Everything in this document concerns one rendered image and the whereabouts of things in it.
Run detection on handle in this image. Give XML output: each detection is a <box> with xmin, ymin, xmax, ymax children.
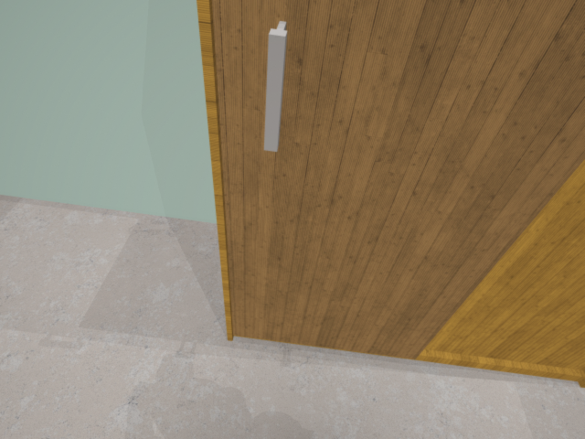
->
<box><xmin>264</xmin><ymin>21</ymin><xmax>287</xmax><ymax>152</ymax></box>

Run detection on wardrobe door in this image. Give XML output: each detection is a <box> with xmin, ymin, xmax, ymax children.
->
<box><xmin>212</xmin><ymin>0</ymin><xmax>585</xmax><ymax>359</ymax></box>
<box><xmin>425</xmin><ymin>159</ymin><xmax>585</xmax><ymax>370</ymax></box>

